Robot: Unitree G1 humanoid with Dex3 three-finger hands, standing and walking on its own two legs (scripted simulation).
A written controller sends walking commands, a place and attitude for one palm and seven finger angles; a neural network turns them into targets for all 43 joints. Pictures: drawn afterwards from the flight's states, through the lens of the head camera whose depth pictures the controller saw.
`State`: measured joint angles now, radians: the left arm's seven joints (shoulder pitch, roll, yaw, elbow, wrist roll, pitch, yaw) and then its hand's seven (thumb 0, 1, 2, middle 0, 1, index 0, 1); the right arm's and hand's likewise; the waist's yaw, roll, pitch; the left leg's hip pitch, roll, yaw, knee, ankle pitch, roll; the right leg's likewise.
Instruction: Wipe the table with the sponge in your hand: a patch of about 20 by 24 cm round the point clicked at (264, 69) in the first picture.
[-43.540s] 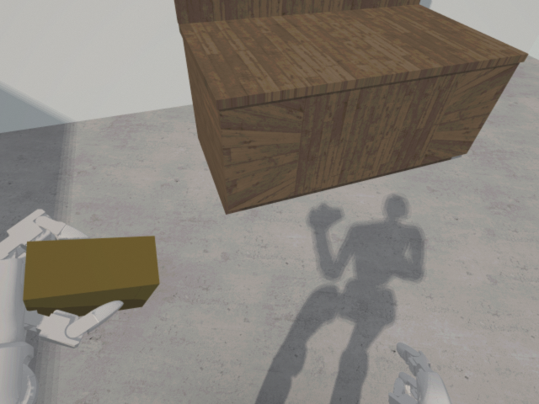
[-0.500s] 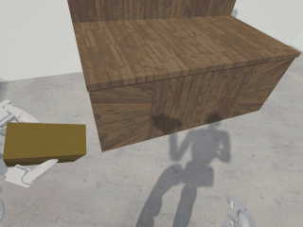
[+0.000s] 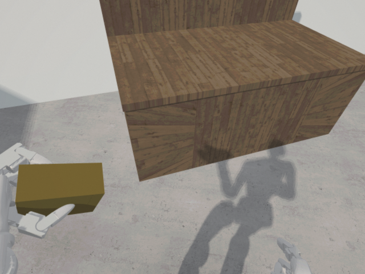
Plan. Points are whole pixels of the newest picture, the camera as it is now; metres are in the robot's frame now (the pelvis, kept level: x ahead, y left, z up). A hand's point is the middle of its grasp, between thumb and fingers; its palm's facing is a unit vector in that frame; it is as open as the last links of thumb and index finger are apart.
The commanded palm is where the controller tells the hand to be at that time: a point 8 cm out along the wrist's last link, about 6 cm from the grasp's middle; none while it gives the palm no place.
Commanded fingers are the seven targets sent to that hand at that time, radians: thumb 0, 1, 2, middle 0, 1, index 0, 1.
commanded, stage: stop stepping back and stand still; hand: left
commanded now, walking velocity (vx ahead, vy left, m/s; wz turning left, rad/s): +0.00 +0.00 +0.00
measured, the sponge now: (73, 190) +0.23 +0.21 +0.14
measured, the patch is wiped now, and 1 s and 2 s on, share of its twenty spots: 1.00 1.00 1.00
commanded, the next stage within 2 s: stand and wait in 0.08 s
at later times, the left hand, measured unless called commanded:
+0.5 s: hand (30, 182) +0.22 +0.27 +0.17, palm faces +0.41 -0.86 -0.30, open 9.8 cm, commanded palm +0.18 +0.31 +0.19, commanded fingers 0.00 0.10 1.30 -1.20 -1.60 -1.20 -1.60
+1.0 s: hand (29, 181) +0.22 +0.27 +0.17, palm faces +0.41 -0.86 -0.32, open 9.8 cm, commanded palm +0.18 +0.31 +0.19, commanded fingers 0.00 0.10 1.30 -1.20 -1.60 -1.20 -1.60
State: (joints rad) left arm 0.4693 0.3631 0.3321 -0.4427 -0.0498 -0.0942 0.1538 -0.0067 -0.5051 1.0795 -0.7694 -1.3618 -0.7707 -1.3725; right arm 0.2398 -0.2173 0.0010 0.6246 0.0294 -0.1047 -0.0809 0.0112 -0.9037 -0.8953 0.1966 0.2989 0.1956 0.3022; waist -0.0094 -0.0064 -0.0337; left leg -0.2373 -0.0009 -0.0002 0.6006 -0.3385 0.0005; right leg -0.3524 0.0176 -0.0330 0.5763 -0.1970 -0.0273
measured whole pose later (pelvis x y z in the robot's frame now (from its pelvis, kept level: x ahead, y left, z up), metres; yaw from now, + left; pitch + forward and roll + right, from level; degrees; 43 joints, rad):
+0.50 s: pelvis +0.01 +0.03 +0.01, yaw +0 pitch -1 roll -1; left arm 0.47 0.33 0.29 -0.45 -0.05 -0.12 0.16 -0.01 -0.50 1.08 -0.77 -1.36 -0.77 -1.37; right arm 0.20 -0.19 0.03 0.62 0.01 -0.11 -0.06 0.01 -0.90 -0.89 0.20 0.30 0.20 0.30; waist 0.01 -0.01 -0.04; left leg -0.17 -0.02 0.01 0.51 -0.31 0.04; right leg -0.28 0.00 -0.01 0.45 -0.16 0.01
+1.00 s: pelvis +0.02 +0.03 +0.01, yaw +0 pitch -1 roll -1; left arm 0.47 0.34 0.29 -0.44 -0.05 -0.12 0.16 -0.01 -0.50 1.08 -0.77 -1.36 -0.77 -1.37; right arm 0.20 -0.21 0.02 0.61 0.01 -0.07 -0.07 0.01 -0.90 -0.90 0.20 0.30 0.20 0.30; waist 0.01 0.00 -0.05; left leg -0.17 -0.02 0.01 0.49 -0.31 0.04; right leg -0.26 0.00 -0.02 0.43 -0.15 0.00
